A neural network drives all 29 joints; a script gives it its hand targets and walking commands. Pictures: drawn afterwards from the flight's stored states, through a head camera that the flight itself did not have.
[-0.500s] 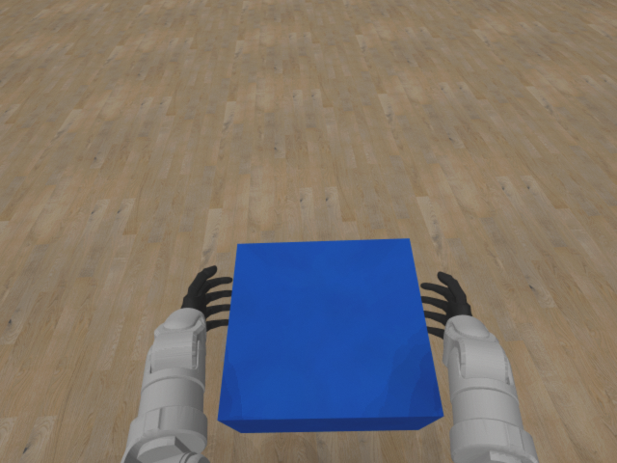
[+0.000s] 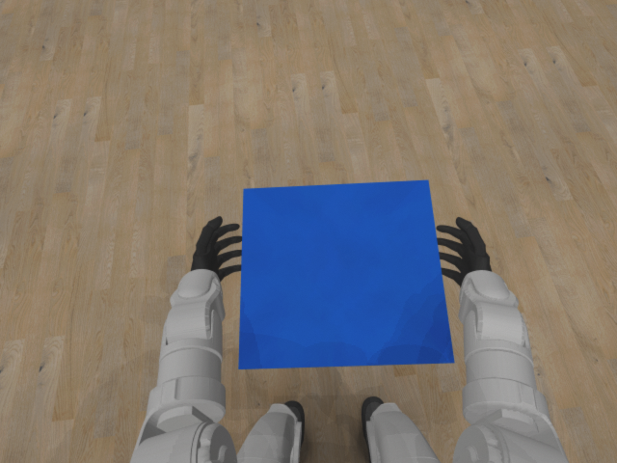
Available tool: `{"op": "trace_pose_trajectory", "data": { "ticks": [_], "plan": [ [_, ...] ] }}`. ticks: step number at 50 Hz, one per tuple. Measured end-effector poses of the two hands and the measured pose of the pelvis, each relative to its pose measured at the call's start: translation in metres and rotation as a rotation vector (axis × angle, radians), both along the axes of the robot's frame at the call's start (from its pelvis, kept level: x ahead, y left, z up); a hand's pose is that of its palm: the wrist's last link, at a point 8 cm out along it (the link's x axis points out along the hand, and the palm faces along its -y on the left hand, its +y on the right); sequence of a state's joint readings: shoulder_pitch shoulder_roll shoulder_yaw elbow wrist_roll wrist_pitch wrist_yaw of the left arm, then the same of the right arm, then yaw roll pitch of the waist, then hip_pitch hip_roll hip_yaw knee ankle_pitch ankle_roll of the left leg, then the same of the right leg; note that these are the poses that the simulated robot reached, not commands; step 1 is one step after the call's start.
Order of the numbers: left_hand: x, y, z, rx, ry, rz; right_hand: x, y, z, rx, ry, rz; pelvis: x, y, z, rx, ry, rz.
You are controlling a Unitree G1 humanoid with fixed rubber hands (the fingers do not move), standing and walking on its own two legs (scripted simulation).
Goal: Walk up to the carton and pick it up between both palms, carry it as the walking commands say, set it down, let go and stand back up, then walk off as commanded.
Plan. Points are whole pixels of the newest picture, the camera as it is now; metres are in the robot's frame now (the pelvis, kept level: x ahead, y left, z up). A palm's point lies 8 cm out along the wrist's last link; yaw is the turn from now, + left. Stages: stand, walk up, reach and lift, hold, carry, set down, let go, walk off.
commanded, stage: set down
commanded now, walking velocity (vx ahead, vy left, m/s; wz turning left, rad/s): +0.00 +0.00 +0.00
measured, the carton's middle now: (338, 278) +0.36 -0.01 -0.13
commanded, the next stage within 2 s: none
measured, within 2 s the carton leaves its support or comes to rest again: neither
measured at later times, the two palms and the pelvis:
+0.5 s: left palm (228, 272) +0.37 +0.16 -0.13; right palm (450, 271) +0.37 -0.19 -0.14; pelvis -0.02 -0.03 -0.07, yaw +0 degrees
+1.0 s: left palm (236, 276) +0.40 +0.17 -0.23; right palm (425, 272) +0.40 -0.18 -0.23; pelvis -0.04 -0.01 -0.15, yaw +0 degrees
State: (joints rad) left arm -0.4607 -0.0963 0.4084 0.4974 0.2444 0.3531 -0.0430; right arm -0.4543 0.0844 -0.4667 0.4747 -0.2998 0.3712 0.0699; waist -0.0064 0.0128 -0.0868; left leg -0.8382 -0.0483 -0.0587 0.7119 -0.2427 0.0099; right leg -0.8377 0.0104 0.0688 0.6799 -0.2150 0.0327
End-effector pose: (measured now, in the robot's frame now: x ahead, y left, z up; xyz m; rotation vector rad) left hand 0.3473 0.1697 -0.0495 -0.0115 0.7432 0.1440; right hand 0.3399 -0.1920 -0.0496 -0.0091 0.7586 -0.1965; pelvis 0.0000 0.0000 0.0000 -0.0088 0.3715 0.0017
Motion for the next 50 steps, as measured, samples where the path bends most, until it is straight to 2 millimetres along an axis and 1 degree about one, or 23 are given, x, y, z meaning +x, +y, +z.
{"op": "trace_pose_trajectory", "data": {
  "ticks": [5,11,14,17,21,25,31,37,43,50],
  "plan": [
    [0.004,-0.004,-0.016,-0.008,-0.008,0.015,0.009,-0.001,-0.018,-0.016,-0.009,-0.034,-0.011,-0.002,-0.015,0.003,0.065,-0.004],
    [0.01,-0.003,-0.032,0.015,-0.011,0.043,0.021,0.001,-0.038,0.006,-0.012,-0.029,-0.02,-0.012,-0.034,0.006,0.126,-0.004],
    [0.015,-0.004,-0.039,0.041,-0.011,0.067,0.027,0.003,-0.048,0.007,-0.014,-0.025,-0.022,-0.018,-0.042,0.007,0.154,-0.002],
    [0.02,-0.005,-0.05,0.047,0.003,0.073,0.03,0.002,-0.058,-0.002,-0.001,-0.024,-0.023,-0.024,-0.05,0.006,0.191,-0.002],
    [0.025,-0.009,-0.066,0.045,0.003,0.051,0.031,-0.002,-0.072,-0.012,-0.002,-0.033,-0.023,-0.03,-0.061,0.007,0.239,-0.005],
    [0.027,-0.007,-0.083,0.025,0.003,0.022,0.033,-0.003,-0.089,0.0,-0.003,-0.038,-0.024,-0.032,-0.073,0.009,0.276,-0.009],
    [0.032,0.004,-0.105,0.024,-0.003,0.027,0.044,0.007,-0.114,0.013,-0.011,-0.023,-0.027,-0.03,-0.091,0.007,0.317,0.001],
    [0.043,0.004,-0.129,0.081,-0.003,0.106,0.053,0.016,-0.135,-0.014,-0.018,-0.028,-0.026,-0.025,-0.112,-0.001,0.38,0.008],
    [0.044,0.004,-0.155,0.082,-0.005,0.102,0.057,0.016,-0.157,-0.025,-0.022,-0.023,-0.029,-0.018,-0.132,-0.007,0.427,0.011],
    [0.05,0.001,-0.179,0.071,-0.005,0.089,0.06,0.012,-0.176,-0.042,-0.023,-0.025,-0.039,-0.011,-0.154,-0.015,0.442,0.017]
  ]
}}
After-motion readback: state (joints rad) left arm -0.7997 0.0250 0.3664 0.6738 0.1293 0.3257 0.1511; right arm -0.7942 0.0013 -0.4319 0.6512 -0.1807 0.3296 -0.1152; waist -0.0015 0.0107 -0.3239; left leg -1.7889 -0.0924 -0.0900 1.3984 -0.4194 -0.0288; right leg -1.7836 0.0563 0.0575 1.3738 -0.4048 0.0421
